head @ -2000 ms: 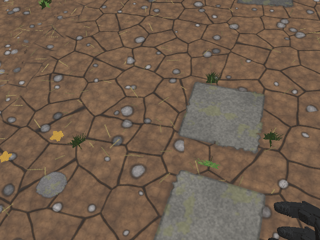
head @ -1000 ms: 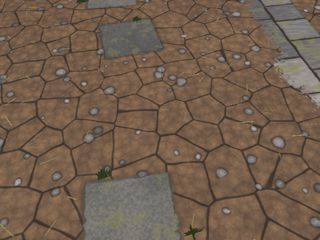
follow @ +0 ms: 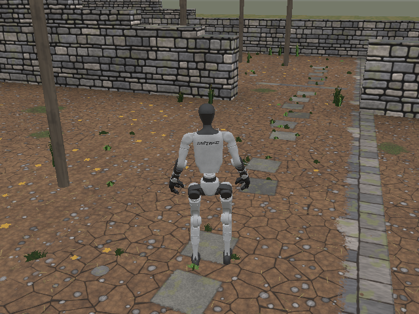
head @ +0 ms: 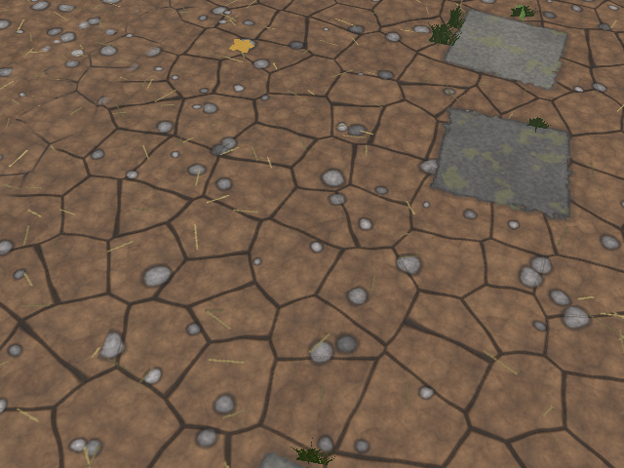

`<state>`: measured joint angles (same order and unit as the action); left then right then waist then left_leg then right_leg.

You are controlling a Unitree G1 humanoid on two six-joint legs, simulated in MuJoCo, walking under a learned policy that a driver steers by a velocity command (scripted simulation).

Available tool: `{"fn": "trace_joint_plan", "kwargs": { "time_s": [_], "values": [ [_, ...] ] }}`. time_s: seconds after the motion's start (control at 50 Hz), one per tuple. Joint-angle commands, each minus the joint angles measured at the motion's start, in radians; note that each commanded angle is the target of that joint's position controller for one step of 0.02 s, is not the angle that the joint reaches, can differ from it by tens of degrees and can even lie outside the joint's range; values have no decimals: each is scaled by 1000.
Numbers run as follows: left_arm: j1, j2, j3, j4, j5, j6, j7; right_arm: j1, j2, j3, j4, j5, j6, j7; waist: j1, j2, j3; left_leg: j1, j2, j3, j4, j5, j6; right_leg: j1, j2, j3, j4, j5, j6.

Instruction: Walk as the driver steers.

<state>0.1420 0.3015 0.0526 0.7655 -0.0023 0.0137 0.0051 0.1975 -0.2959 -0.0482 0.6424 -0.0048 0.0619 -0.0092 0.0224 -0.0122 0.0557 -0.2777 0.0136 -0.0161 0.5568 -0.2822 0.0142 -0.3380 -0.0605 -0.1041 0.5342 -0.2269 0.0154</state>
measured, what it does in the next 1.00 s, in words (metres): steps on the spot, turning right: right foot, then left foot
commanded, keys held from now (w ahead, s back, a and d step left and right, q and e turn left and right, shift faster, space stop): e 0.60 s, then w+e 0.24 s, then w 0.16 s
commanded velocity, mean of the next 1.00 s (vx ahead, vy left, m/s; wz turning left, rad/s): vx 0.11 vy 0.00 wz -0.37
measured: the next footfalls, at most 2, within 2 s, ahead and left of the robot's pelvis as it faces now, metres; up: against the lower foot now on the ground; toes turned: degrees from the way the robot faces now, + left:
right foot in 0.42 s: -0.01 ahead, -0.11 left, +0.00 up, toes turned -12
left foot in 0.92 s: +0.15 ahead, +0.07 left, +0.00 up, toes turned -31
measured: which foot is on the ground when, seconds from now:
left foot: down 0.00-0.42, up 0.44-0.90, down 0.92-1.00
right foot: up 0.00-0.40, down 0.42-0.92, up 0.94-1.00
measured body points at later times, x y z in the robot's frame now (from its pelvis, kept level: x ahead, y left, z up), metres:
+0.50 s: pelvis -0.01 -0.02 +0.00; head +0.02 -0.05 +0.45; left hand +0.16 +0.24 -0.09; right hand +0.09 -0.33 -0.11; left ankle -0.01 +0.12 -0.68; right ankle -0.05 -0.10 -0.73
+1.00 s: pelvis +0.06 -0.02 +0.01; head +0.07 -0.01 +0.46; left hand +0.29 +0.18 -0.11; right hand +0.05 -0.33 -0.08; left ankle +0.11 +0.09 -0.73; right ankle -0.04 -0.11 -0.69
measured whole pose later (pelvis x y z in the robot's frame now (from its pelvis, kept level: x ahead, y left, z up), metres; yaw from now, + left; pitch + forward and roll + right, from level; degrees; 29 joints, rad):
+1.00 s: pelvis +0.06 -0.02 +0.01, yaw -28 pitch +1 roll +1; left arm 0.28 0.30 0.05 0.74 -0.03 -0.01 0.02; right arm 0.20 -0.29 -0.08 0.79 0.00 -0.11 0.01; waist 0.01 -0.04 -0.02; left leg -0.23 -0.04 -0.03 0.46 -0.25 0.03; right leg -0.32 0.08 0.18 0.84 -0.49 -0.05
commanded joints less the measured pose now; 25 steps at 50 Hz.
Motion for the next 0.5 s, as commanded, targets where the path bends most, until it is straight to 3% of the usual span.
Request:
{"fn": "trace_joint_plan", "kwargs": {
  "time_s": [0.02, 0.04, 0.06, 0.1, 0.12, 0.18, 0.24, 0.3, 0.36, 0.4, 0.42, 0.44, 0.46, 0.48, 0.5],
  "values": [
    [-54, 82, 13, -72, 24, -18, 0, 31, -163, -36, -71, -42, -23, -6, -62, 221, -115, 66, 340, -373, -277, 240, 266, -119, 11, 95, 254, -345, 39],
    [-39, 99, 23, -58, 4, -12, 1, -11, -113, -18, -56, -53, -44, -2, -33, 186, -95, 34, 294, -302, -287, 198, 246, -97, 1, 126, 316, -311, 40],
    [2, 89, 25, -28, -1, -3, 4, -46, -95, -14, -41, -44, -61, 0, -13, 182, -87, 41, 241, -229, -276, 194, 203, -94, -1, 134, 335, -266, 44],
    [49, 96, 33, 11, 3, 11, 10, -73, -69, -5, -19, -30, -82, -2, -4, 179, -80, 62, 210, -149, -244, 347, 171, -77, -1, 160, 366, -202, 64],
    [55, 93, 33, 14, -4, 11, 9, -79, -69, -5, -12, -29, -82, -4, -1, 166, -80, 70, 200, -118, -227, 413, 171, -63, 10, 159, 362, -194, 71],
    [19, 92, 30, -10, -19, 11, 9, -51, -117, -28, 8, -14, -63, -18, -37, 152, -91, 170, 234, -118, -180, 519, 205, -105, 18, 127, 328, -230, 80],
    [7, 86, 27, -31, -26, 20, 8, -42, -137, -44, 20, -8, -42, -29, -58, 140, -104, 227, 293, -152, -168, 572, 240, -127, 12, 108, 319, -269, 79],
    [19, 79, 26, -40, -25, 30, 3, -72, -142, -53, 25, -5, -33, -32, -51, 142, -111, 226, 310, -134, -162, 597, 243, -91, 14, 82, 275, -263, 65],
    [53, 77, 29, -41, -24, 35, -11, -106, -150, -62, 33, 6, -28, -35, -24, 146, -123, 208, 306, -87, -130, 580, 216, -9, 29, 44, 147, -185, 30],
    [107, 85, 37, -29, -17, 34, -19, -114, -146, -66, 49, 25, -25, -39, 14, 132, -126, 148, 264, -18, -50, 456, 139, 115, 54, 29, -71, 18, -24],
    [118, 146, 55, -34, -10, 32, -11, -70, -117, -63, 64, 19, -29, -36, 1, -1, -125, 30, 190, 68, 97, 245, 47, 226, -9, 170, -166, 249, -76],
    [134, 276, 85, -51, -9, 27, 5, -118, -52, -41, 12, -37, -35, -31, -14, -300, -107, -282, 21, 152, 362, -260, -74, 368, -263, 530, -161, 688, -235],
    [163, 252, 74, -64, 32, 4, -6, -216, -72, -47, -14, -25, -43, -37, 64, -213, -152, -350, -38, -3, 552, -437, -82, 331, -342, 623, -195, 678, -384],
    [121, 226, 66, -70, 35, -17, -10, -207, -104, -58, -2, 0, -42, -37, 37, -113, -131, -369, -11, -52, 625, -378, -73, 320, -297, 544, -202, 601, -363],
    [62, 207, 65, -75, 14, -28, -5, -180, -112, -65, 17, 8, -40, -39, 4, -75, -104, -385, 5, -64, 619, -282, -69, 314, -235, 473, -194, 521, -304]
  ]
}}
Velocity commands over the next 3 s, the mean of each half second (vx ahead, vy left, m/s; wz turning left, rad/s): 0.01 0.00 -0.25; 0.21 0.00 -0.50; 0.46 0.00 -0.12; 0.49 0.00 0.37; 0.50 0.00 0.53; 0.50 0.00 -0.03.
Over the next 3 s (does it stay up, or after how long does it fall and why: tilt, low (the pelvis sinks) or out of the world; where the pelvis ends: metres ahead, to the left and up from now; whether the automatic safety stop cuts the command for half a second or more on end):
stays up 1.04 -0.35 0.01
